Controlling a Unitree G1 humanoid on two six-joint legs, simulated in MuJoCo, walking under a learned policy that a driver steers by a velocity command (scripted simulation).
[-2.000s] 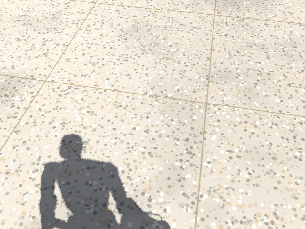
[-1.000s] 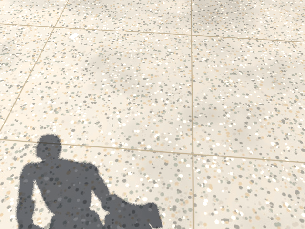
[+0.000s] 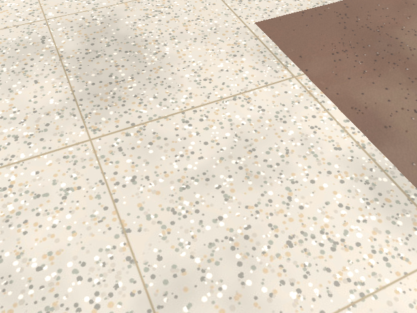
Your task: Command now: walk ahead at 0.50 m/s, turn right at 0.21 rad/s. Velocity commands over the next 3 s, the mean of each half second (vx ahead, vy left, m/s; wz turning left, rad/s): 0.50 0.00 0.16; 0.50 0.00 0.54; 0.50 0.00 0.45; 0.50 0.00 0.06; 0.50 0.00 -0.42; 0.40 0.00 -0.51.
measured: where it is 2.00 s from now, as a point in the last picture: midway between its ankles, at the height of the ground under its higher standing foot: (125, 191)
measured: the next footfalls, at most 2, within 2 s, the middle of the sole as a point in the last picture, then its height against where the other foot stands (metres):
right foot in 0.36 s outside the picture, level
left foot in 0.86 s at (159, 291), level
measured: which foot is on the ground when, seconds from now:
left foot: down 0.00-0.38, up 0.40-0.84, down 0.86-1.00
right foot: up 0.00-0.34, down 0.36-0.86, up 0.88-1.00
